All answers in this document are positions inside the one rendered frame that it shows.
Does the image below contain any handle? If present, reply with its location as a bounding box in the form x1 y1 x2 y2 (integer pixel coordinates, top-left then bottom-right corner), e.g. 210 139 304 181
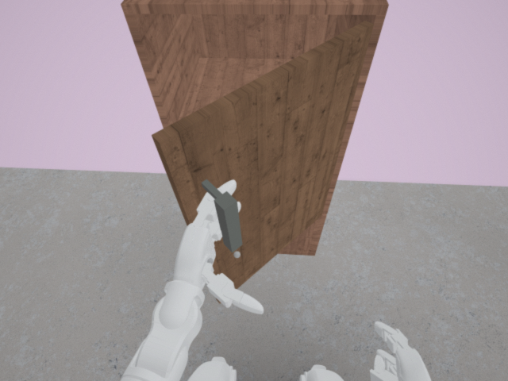
202 179 242 253

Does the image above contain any cupboard door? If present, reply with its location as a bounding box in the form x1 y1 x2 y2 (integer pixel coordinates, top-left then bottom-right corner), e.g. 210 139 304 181
152 21 374 304

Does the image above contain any robot left forearm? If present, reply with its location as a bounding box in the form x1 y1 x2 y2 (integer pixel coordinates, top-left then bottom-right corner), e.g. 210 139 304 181
121 280 205 381

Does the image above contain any robot left shin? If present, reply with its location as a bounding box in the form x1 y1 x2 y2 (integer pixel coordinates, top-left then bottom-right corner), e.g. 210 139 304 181
211 356 226 363

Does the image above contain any robot left hand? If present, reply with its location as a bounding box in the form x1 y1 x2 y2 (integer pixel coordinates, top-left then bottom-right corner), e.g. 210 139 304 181
173 179 264 314

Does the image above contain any left robot thigh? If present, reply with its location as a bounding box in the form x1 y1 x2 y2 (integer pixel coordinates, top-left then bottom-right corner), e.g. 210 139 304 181
187 361 237 381

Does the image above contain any robot right hand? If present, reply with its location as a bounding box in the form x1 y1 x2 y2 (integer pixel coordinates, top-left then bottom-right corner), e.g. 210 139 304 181
370 321 431 381

